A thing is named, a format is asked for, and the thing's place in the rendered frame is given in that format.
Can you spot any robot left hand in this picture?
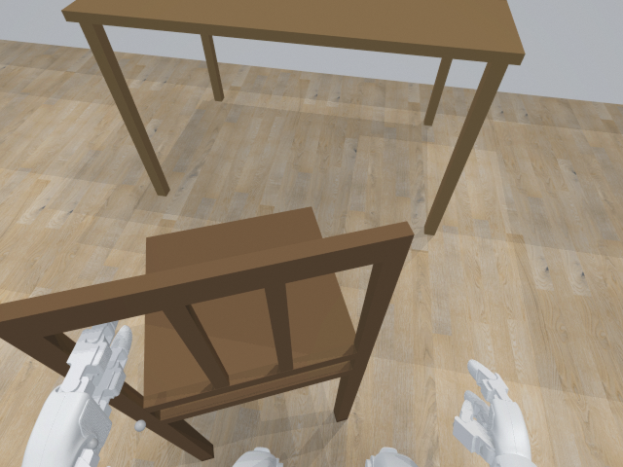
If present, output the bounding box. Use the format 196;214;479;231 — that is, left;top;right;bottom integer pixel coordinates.
21;320;132;467

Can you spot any chair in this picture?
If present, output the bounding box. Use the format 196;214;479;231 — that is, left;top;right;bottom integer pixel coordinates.
0;207;414;461

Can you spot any robot right hand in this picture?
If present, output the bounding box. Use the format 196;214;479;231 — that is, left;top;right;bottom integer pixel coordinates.
453;359;531;467

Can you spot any table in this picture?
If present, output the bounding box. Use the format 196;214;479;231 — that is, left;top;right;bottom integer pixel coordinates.
61;0;525;235

